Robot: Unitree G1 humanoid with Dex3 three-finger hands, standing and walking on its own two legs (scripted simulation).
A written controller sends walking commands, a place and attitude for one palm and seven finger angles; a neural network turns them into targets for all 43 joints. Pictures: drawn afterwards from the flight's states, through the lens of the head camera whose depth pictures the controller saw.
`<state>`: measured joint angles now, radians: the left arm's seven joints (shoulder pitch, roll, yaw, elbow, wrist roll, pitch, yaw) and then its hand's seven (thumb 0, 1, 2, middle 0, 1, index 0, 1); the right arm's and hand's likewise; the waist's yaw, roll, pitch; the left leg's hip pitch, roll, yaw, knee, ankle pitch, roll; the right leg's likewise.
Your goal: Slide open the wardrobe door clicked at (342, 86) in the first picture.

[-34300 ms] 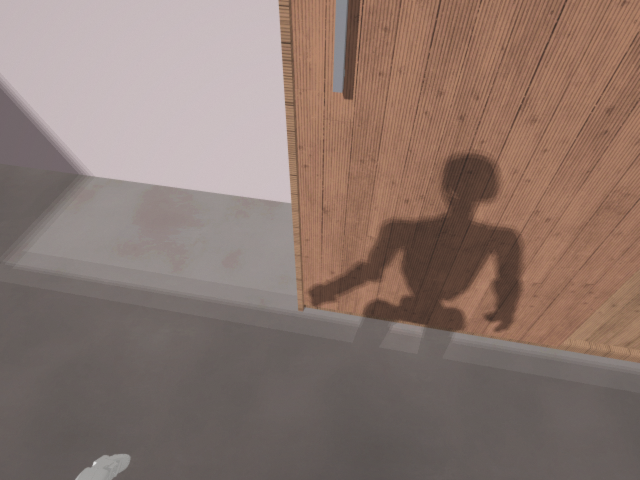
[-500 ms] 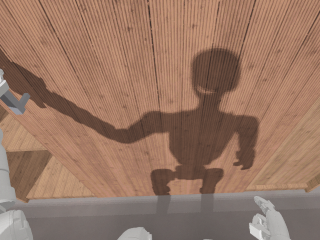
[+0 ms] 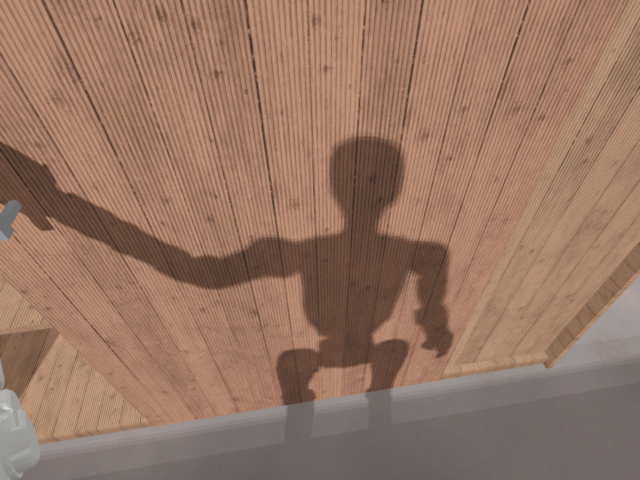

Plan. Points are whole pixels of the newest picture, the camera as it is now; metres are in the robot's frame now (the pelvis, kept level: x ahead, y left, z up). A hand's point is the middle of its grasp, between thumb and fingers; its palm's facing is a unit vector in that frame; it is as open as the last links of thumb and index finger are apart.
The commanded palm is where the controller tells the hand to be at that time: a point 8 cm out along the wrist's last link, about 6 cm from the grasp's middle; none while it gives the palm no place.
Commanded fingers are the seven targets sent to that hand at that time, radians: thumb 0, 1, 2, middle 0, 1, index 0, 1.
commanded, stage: stop walking and hold the door there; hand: left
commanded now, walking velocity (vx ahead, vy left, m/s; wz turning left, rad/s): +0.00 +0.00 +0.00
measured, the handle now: out of the picture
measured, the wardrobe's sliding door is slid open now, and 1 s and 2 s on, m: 0.47 0.46 0.47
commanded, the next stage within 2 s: loosen the grip on the handle in 1.90 s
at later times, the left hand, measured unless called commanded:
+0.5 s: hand out of the picture +0.38 +0.38 +0.23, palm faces +0.60 -0.77 -0.21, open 5.5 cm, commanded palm +0.34 +0.41 +0.19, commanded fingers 0.00 0.90 0.90 -0.45 -1.40 -0.45 -1.40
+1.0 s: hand out of the picture +0.37 +0.39 +0.22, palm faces +0.51 -0.83 -0.24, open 5.6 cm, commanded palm +0.34 +0.41 +0.19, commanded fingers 0.00 0.90 0.90 -0.45 -1.40 -0.45 -1.40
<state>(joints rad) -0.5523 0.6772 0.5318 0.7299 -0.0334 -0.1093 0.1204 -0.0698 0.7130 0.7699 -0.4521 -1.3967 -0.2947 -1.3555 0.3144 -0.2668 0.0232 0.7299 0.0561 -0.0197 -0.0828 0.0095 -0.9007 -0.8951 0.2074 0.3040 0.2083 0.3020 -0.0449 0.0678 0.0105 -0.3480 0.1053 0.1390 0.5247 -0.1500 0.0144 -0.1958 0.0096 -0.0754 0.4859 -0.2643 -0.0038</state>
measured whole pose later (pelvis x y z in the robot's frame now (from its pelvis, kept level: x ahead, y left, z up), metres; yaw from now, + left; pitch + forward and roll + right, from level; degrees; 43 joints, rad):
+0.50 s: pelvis +0.00 +0.03 +0.00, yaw +2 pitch -2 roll +0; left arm -0.62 0.61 0.44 0.77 -0.02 -0.17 0.08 -0.10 0.70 0.82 -0.45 -1.40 -0.38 -1.39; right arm 0.31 -0.33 -0.03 0.75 0.05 -0.01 -0.09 0.01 -0.90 -0.90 0.20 0.30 0.21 0.30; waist -0.01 0.02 0.02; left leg -0.35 0.01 0.07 0.65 -0.35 0.01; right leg -0.20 -0.09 -0.07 0.55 -0.31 0.04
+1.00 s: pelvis +0.00 +0.09 +0.00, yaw +8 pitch -2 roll +4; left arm -0.59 0.43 0.31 0.34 -0.07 -0.17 0.09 -0.12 0.70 0.80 -0.48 -1.44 -0.35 -1.40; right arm 0.12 -0.26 0.01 0.70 0.03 -0.06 -0.04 0.01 -0.90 -0.90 0.21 0.30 0.21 0.30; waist 0.03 0.01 0.20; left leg -0.58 -0.01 0.04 1.13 -0.39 -0.04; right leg -0.19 -0.17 -0.18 0.60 -0.37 0.02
